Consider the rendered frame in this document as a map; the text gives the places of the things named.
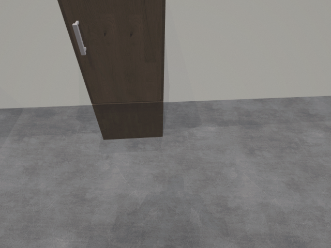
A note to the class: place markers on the cupboard door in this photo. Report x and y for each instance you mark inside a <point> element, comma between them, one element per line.
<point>123,47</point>

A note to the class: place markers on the handle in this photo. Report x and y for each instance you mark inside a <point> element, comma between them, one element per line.
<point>79,38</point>

